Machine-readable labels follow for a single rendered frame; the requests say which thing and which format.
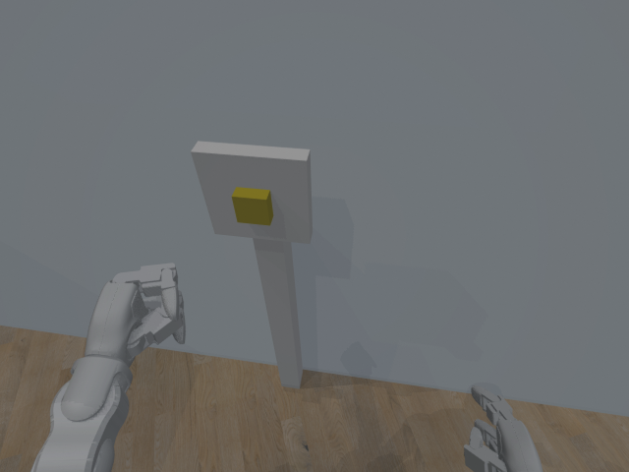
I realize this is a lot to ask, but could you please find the panel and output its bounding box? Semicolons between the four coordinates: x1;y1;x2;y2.
191;141;313;389

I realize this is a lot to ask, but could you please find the button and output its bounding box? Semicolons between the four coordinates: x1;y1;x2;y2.
232;187;273;225

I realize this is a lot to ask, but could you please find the right robot hand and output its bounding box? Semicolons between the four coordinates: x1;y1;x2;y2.
464;385;543;472

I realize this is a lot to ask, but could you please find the left robot hand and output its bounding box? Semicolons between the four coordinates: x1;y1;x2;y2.
85;263;186;368

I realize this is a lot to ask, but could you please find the left robot forearm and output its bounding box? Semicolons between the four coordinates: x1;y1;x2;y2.
30;355;133;472

